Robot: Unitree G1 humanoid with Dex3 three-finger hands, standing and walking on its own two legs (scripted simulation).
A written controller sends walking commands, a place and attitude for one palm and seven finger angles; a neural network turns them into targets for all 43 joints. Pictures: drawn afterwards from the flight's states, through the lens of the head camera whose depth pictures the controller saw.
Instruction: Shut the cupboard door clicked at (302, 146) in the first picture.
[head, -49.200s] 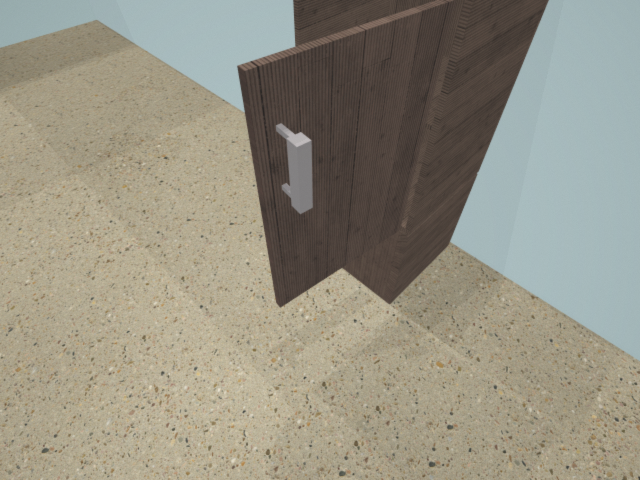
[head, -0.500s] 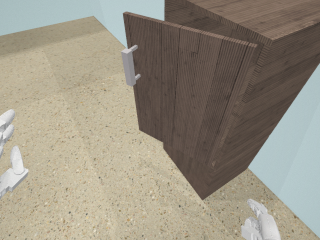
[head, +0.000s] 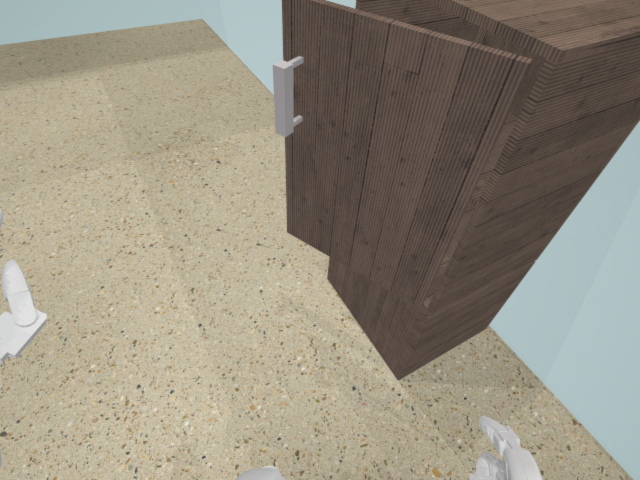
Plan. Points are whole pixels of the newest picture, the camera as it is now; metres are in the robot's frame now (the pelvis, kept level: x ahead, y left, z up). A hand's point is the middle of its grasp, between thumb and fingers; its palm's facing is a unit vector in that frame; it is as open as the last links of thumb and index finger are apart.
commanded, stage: step back with the hand held close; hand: left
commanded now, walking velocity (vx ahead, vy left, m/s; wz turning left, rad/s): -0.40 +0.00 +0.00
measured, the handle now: (291, 96) +0.74 +0.11 +0.11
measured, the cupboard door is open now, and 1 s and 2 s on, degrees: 25 25 25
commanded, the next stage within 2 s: stop stepping back and stand still in 0.44 s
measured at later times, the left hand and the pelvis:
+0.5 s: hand out of the picture +0.13 +0.25 +0.20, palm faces +0.30 -0.87 -0.38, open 7.4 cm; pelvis -0.10 +0.02 +0.01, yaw -5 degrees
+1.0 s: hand out of the picture -0.02 +0.34 +0.21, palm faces +0.37 -0.82 -0.44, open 7.4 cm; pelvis -0.20 +0.09 +0.00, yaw -2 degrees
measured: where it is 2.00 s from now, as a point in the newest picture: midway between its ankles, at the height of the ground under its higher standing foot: outside the picture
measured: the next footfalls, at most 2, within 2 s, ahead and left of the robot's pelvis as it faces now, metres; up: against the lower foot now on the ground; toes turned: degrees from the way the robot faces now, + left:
right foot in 0.42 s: -0.15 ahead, -0.13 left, +0.00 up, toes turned -4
right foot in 0.90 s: -0.16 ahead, -0.03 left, +0.00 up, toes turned -5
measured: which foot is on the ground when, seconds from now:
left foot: down 0.00-0.86, up 0.88-1.00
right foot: down 0.00-0.10, up 0.12-0.40, down 0.42-0.76, up 0.78-0.88, down 0.90-1.00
